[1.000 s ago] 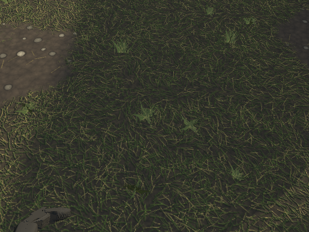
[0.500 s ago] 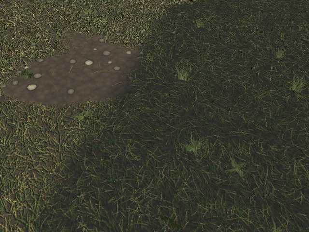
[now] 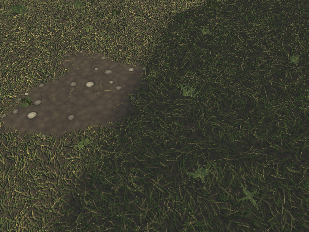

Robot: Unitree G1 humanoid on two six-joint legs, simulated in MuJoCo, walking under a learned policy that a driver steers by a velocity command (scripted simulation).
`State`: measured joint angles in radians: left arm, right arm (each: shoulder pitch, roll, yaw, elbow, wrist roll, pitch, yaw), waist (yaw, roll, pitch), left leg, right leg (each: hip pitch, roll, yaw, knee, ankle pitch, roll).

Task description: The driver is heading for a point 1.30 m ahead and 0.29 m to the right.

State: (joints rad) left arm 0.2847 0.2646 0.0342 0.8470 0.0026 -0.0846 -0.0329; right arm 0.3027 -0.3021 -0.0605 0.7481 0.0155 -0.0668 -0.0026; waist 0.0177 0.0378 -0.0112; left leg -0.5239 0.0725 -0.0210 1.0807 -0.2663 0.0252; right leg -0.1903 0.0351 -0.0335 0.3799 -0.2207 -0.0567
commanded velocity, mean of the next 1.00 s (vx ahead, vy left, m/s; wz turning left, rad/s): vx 0.49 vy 0.00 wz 0.00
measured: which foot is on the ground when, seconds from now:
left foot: up 0.00-0.30, down 0.32-0.88, up 0.90-1.00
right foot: down 0.00-0.34, up 0.36-0.86, down 0.88-1.00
